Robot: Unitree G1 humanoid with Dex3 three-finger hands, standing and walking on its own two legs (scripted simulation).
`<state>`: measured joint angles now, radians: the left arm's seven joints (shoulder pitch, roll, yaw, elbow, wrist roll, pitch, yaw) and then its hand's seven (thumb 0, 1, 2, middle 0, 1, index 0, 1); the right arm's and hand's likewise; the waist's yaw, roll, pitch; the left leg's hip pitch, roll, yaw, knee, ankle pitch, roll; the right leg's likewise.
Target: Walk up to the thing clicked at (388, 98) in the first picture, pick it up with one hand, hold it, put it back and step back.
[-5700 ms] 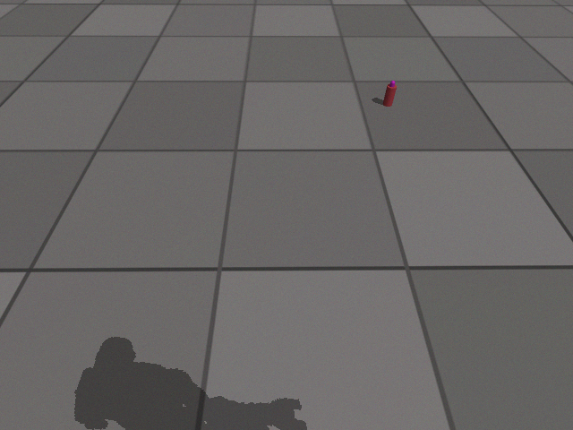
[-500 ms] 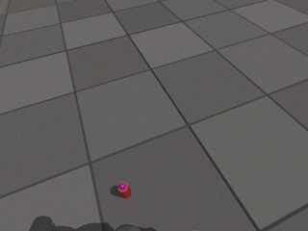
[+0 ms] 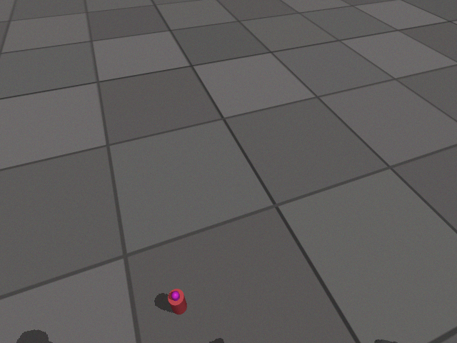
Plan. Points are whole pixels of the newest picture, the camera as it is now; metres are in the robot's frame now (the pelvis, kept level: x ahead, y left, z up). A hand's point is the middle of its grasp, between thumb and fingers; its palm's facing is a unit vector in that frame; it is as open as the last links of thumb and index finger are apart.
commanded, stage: walk up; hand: left
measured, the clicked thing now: (177, 300) +0.39 +0.21 -0.69
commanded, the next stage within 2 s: stand in 0.88 s
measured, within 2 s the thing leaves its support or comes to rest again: neither
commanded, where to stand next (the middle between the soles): +0.05 +0.00 m, yaw +0 degrees
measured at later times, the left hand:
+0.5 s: hand out of the picture +0.08 +0.25 -0.15, palm faces -0.02 -0.95 -0.32, open 7.4 cm
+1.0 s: hand out of the picture +0.09 +0.25 -0.15, palm faces -0.02 -0.94 -0.33, open 7.4 cm
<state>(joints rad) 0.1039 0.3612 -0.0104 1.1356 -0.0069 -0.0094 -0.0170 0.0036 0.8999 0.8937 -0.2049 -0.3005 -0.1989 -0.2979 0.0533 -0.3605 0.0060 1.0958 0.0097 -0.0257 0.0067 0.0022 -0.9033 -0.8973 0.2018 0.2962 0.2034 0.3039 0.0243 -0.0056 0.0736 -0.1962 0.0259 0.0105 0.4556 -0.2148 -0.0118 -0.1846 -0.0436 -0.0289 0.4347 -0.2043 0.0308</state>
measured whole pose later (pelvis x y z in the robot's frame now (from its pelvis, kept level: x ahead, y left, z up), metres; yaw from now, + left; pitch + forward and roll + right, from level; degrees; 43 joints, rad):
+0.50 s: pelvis +0.00 +0.00 +0.01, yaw +0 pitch -2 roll +0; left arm 0.07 0.35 0.01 1.18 0.01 0.00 -0.02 0.00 0.90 0.89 -0.20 -0.30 -0.20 -0.30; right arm 0.08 -0.35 0.00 1.18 0.00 -0.01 0.01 0.00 -0.90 -0.90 0.20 0.30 0.20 0.30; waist 0.00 0.00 0.06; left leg -0.14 0.02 0.01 0.33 -0.16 -0.02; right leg -0.13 -0.04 -0.03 0.32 -0.15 0.03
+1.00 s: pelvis +0.01 +0.00 +0.01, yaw +0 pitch -2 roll +0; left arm 0.09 0.34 0.01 1.16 0.01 0.00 -0.02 0.00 0.90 0.89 -0.20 -0.30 -0.20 -0.30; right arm 0.09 -0.35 -0.01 1.15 -0.01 -0.01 0.01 0.00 -0.90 -0.90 0.20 0.30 0.20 0.30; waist 0.00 0.00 0.04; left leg -0.14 0.02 0.01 0.33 -0.16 -0.02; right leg -0.13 -0.05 -0.03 0.32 -0.16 0.03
